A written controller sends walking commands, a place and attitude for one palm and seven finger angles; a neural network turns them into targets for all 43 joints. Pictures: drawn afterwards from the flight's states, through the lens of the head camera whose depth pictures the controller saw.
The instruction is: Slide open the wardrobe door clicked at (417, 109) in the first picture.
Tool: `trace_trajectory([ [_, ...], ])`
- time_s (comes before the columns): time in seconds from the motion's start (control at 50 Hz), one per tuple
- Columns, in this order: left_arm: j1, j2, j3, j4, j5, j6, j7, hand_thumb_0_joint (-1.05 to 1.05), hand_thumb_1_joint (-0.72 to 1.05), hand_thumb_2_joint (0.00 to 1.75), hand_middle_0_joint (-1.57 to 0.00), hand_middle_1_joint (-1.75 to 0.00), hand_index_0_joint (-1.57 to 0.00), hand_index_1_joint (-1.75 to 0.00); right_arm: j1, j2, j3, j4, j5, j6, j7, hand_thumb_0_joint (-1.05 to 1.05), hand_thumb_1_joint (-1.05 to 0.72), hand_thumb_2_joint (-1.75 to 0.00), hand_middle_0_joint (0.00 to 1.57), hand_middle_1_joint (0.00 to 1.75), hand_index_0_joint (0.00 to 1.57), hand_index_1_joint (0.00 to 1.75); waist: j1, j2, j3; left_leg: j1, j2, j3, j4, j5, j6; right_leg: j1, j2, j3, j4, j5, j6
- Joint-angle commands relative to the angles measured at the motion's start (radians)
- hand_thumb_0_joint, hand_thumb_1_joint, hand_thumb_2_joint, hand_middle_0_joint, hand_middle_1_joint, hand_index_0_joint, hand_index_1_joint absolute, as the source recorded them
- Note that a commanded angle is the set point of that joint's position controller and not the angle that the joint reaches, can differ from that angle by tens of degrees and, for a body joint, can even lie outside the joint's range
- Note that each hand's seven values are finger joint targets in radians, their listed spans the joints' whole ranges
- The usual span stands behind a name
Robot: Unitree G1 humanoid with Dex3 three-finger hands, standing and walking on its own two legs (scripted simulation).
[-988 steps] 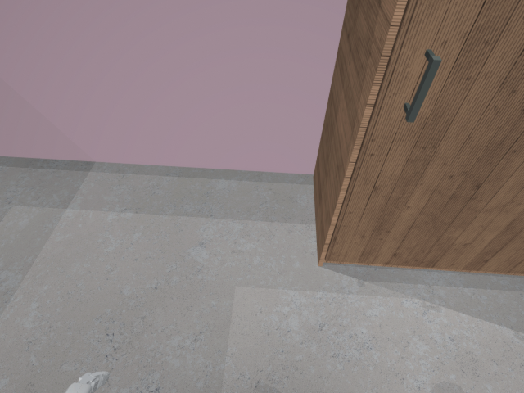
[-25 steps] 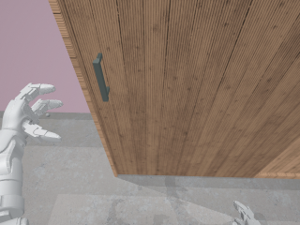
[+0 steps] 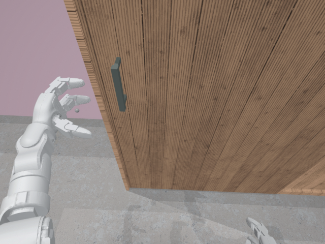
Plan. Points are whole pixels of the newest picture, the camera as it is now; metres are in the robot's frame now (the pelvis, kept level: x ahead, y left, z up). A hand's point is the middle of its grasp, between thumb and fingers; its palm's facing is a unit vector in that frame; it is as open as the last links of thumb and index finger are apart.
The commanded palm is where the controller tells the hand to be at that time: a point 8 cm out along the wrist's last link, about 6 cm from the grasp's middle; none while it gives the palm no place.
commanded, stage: move the hooked fingers beside the handle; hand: left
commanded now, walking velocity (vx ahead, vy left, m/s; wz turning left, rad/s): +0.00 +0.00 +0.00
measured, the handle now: (120, 85) +0.49 +0.14 +0.12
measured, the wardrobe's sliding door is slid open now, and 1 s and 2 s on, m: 0.00 0.00 0.00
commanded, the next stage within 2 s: feel for the door with the fingertips in 1.30 s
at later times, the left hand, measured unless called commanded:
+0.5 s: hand (94, 96) +0.43 +0.20 +0.13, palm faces +0.02 -1.00 +0.01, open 14.0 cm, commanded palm +0.41 +0.25 +0.12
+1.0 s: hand (89, 99) +0.42 +0.20 +0.13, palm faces +0.02 -1.00 +0.02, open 14.0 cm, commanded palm +0.40 +0.26 +0.12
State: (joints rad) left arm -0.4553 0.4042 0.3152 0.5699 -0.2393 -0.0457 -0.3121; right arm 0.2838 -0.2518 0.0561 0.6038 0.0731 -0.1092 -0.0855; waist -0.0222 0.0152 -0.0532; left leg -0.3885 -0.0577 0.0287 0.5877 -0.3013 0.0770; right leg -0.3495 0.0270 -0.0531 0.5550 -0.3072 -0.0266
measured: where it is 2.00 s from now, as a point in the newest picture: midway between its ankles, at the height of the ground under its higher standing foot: outside the picture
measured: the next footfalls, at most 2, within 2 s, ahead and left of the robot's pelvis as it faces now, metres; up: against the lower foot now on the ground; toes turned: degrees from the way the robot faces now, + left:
none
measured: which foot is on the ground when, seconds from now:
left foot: down 0.00-1.00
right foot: down 0.00-1.00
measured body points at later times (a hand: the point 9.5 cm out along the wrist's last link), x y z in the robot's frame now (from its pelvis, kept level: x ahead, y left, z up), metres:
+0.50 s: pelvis +0.00 -0.02 +0.00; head +0.04 -0.01 +0.44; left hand +0.43 +0.25 +0.13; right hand +0.07 -0.28 -0.11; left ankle +0.00 +0.06 -0.73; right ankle -0.02 -0.10 -0.73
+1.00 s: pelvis +0.00 -0.03 -0.01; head +0.04 -0.02 +0.44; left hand +0.42 +0.26 +0.13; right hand +0.07 -0.30 -0.11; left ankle +0.00 +0.06 -0.73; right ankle -0.02 -0.10 -0.73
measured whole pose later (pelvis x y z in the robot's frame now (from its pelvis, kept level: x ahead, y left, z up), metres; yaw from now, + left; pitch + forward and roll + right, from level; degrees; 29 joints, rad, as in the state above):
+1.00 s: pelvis +0.00 -0.03 -0.01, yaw -1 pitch +8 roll -1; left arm -0.63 0.48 0.38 0.88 -0.23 -0.19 -0.36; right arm 0.35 -0.28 0.03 0.62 0.09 -0.01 -0.08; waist -0.06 0.01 -0.08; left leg -0.47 -0.02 0.03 0.65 -0.32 0.05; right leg -0.43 0.07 -0.05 0.60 -0.32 -0.06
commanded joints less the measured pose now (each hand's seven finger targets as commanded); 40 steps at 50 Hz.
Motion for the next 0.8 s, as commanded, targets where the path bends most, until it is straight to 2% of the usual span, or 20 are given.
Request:
trace_trajectory([
  [0.0,-0.404,0.226,0.040,-0.220,-0.020,-0.084,0.003,0.00,-0.50,0.30,-0.30,-1.20,-0.30,-1.20,0.010,-0.159,-0.071,-0.109,-0.004,-0.025,-0.004,0.00,-0.90,-0.90,0.20,0.30,0.20,0.30,-0.008,0.086,-0.337,0.341,0.090,-0.133,-0.026,0.525,-0.085,-0.036,-0.008,0.019,-0.030,0.306,-0.010],
  [0.06,-0.424,0.216,0.025,-0.180,-0.019,-0.080,0.002,0.00,-0.50,0.30,-0.30,-1.20,-0.30,-1.20,0.017,-0.164,-0.074,-0.100,-0.002,-0.013,-0.003,0.00,-0.90,-0.90,0.20,0.30,0.20,0.30,-0.016,0.050,-0.313,0.318,0.091,-0.134,-0.026,0.500,-0.082,-0.046,-0.005,0.017,-0.033,0.295,-0.009],
  [0.1,-0.476,0.200,0.003,-0.143,-0.015,-0.078,0.005,0.00,-0.50,0.30,-0.30,-1.20,-0.30,-1.20,0.019,-0.167,-0.074,-0.092,0.000,-0.005,-0.005,0.00,-0.90,-0.90,0.20,0.30,0.20,0.30,-0.029,0.062,-0.281,0.294,0.087,-0.133,-0.032,0.436,-0.080,-0.068,-0.006,0.015,-0.036,0.260,-0.011],
  [0.12,-0.499,0.195,-0.007,-0.118,-0.012,-0.078,0.010,0.00,-0.50,0.30,-0.30,-1.20,-0.30,-1.20,0.027,-0.169,-0.073,-0.086,-0.002,0.000,-0.005,0.00,-0.90,-0.90,0.20,0.30,0.20,0.30,-0.034,0.032,-0.271,0.280,0.085,-0.132,-0.030,0.413,-0.073,-0.067,-0.006,0.015,-0.038,0.254,-0.013],
  [0.14,-0.516,0.226,0.020,-0.106,-0.008,-0.082,0.017,0.00,-0.50,0.30,-0.30,-1.20,-0.30,-1.20,0.028,-0.172,-0.075,-0.083,-0.002,0.003,-0.005,0.00,-0.90,-0.90,0.20,0.30,0.20,0.30,-0.033,0.036,-0.281,0.277,0.084,-0.132,-0.033,0.396,-0.072,-0.070,-0.005,0.018,-0.038,0.249,-0.013],
  [0.28,-0.610,0.240,0.021,-0.068,0.010,-0.154,0.048,0.00,-0.50,0.30,-0.30,-1.20,-0.30,-1.20,0.051,-0.172,-0.074,-0.070,-0.010,0.017,0.000,0.00,-0.90,-0.90,0.20,0.30,0.20,0.30,-0.032,0.071,-0.350,0.291,0.077,-0.129,-0.019,0.401,-0.070,-0.052,-0.004,0.028,-0.021,0.262,-0.014],
  [0.3,-0.607,0.247,0.028,-0.048,0.013,-0.161,0.048,0.00,-0.50,0.30,-0.30,-1.20,-0.30,-1.20,0.055,-0.173,-0.075,-0.066,-0.010,0.019,0.001,0.00,-0.90,-0.90,0.20,0.30,0.20,0.30,-0.030,0.081,-0.356,0.291,0.078,-0.125,-0.015,0.406,-0.069,-0.052,-0.004,0.030,-0.019,0.269,-0.013],
  [0.32,-0.579,0.293,0.070,-0.017,0.012,-0.165,0.052,0.00,-0.50,0.30,-0.30,-1.20,-0.30,-1.20,0.068,-0.178,-0.077,-0.063,-0.014,0.025,0.003,0.00,-0.90,-0.90,0.20,0.30,0.20,0.30,-0.019,0.028,-0.362,0.255,0.075,-0.118,-0.011,0.404,-0.061,-0.011,-0.004,0.033,-0.019,0.289,-0.014],
  [0.4,-0.601,0.305,0.066,0.120,0.020,-0.156,0.035,0.00,-0.50,0.30,-0.30,-1.20,-0.30,-1.20,0.074,-0.180,-0.070,-0.062,-0.005,0.041,0.000,0.00,-0.90,-0.90,0.20,0.30,0.20,0.30,-0.032,0.001,-0.287,0.132,0.060,-0.080,-0.017,0.291,-0.035,0.011,-0.008,0.049,-0.023,0.295,-0.005],
  [0.42,-0.602,0.347,0.095,0.143,0.024,-0.158,0.037,0.00,-0.50,0.30,-0.30,-1.20,-0.30,-1.20,0.083,-0.184,-0.072,-0.062,-0.005,0.048,-0.001,0.00,-0.90,-0.90,0.20,0.30,0.20,0.30,-0.029,-0.017,-0.280,0.103,0.059,-0.077,-0.013,0.286,-0.030,0.031,-0.012,0.051,-0.020,0.304,-0.006],
  [0.44,-0.631,0.325,0.068,0.149,0.029,-0.161,0.030,0.00,-0.50,0.30,-0.30,-1.20,-0.30,-1.20,0.079,-0.183,-0.069,-0.069,-0.003,0.049,0.000,0.00,-0.90,-0.90,0.20,0.30,0.20,0.30,-0.038,0.002,-0.282,0.101,0.056,-0.069,-0.013,0.272,-0.027,0.021,-0.011,0.055,-0.018,0.307,-0.002],
  [0.46,-0.649,0.345,0.079,0.155,0.031,-0.169,0.027,0.00,-0.50,0.30,-0.30,-1.20,-0.30,-1.20,0.084,-0.183,-0.071,-0.068,-0.003,0.052,-0.001,0.00,-0.90,-0.90,0.20,0.30,0.20,0.30,-0.035,0.030,-0.291,0.102,0.055,-0.069,-0.009,0.271,-0.028,0.018,-0.012,0.058,-0.016,0.306,-0.004],
  [0.5,-0.698,0.305,0.038,0.154,0.031,-0.191,0.017,0.00,-0.50,0.30,-0.30,-1.20,-0.30,-1.20,0.092,-0.179,-0.070,-0.066,-0.003,0.051,0.000,0.00,-0.90,-0.90,0.20,0.30,0.20,0.30,-0.051,0.067,-0.303,0.123,0.054,-0.069,0.003,0.272,-0.027,-0.006,-0.009,0.062,-0.015,0.303,-0.004],
  [0.52,-0.681,0.333,0.066,0.159,0.025,-0.205,0.015,0.00,-0.50,0.30,-0.30,-1.20,-0.30,-1.20,0.104,-0.183,-0.077,-0.065,-0.005,0.053,0.001,0.00,-0.90,-0.90,0.20,0.30,0.20,0.30,-0.044,0.014,-0.328,0.116,0.057,-0.073,0.011,0.288,-0.024,0.019,-0.008,0.060,-0.009,0.316,-0.005],
  [0.56,-0.679,0.372,0.099,0.133,0.016,-0.229,0.002,0.00,-0.50,0.30,-0.30,-1.20,-0.30,-1.20,0.108,-0.186,-0.080,-0.066,-0.005,0.055,0.000,0.00,-0.90,-0.90,0.20,0.30,0.20,0.30,-0.041,0.024,-0.386,0.123,0.056,-0.061,0.018,0.300,-0.021,0.053,-0.007,0.074,-0.003,0.360,0.002],
  [0.58,-0.646,0.413,0.140,0.137,0.016,-0.236,-0.001,0.00,-0.50,0.30,-0.30,-1.20,-0.30,-1.20,0.112,-0.187,-0.081,-0.066,-0.006,0.057,-0.001,0.00,-0.90,-0.90,0.20,0.30,0.20,0.30,-0.024,0.028,-0.411,0.117,0.054,-0.057,0.019,0.308,-0.021,0.081,-0.008,0.080,0.001,0.380,0.002],
  [0.6,-0.648,0.376,0.106,0.123,0.011,-0.240,-0.010,0.00,-0.50,0.30,-0.30,-1.20,-0.30,-1.20,0.105,-0.182,-0.076,-0.075,-0.002,0.057,0.001,0.00,-0.90,-0.90,0.20,0.30,0.20,0.30,-0.030,0.045,-0.405,0.110,0.051,-0.053,0.015,0.303,-0.020,0.087,-0.008,0.081,0.002,0.387,0.003],
  [0.64,-0.640,0.360,0.095,0.164,0.008,-0.230,-0.021,0.00,-0.50,0.30,-0.30,-1.20,-0.30,-1.20,0.105,-0.183,-0.077,-0.070,0.001,0.059,0.000,0.00,-0.90,-0.90,0.20,0.30,0.20,0.30,-0.043,0.018,-0.366,0.081,0.052,-0.045,0.021,0.284,-0.013,0.073,-0.008,0.083,-0.001,0.396,0.010],
  [0.66,-0.626,0.397,0.123,0.193,0.007,-0.221,-0.025,0.00,-0.50,0.30,-0.30,-1.20,-0.30,-1.20,0.113,-0.187,-0.079,-0.065,0.003,0.062,-0.001,0.00,-0.90,-0.90,0.20,0.30,0.20,0.30,-0.040,-0.008,-0.335,0.051,0.052,-0.045,0.019,0.257,-0.012,0.071,-0.008,0.083,-0.007,0.380,0.012],
  [0.78,-0.611,0.398,0.114,0.114,0.003,-0.218,-0.039,0.00,-0.50,0.30,-0.30,-1.20,-0.30,-1.20,0.101,-0.182,-0.078,-0.091,0.007,0.066,0.000,0.00,-0.90,-0.90,0.20,0.30,0.20,0.30,-0.029,0.067,-0.351,0.070,0.049,-0.042,0.017,0.267,-0.012,0.068,-0.008,0.084,-0.006,0.379,0.007],
])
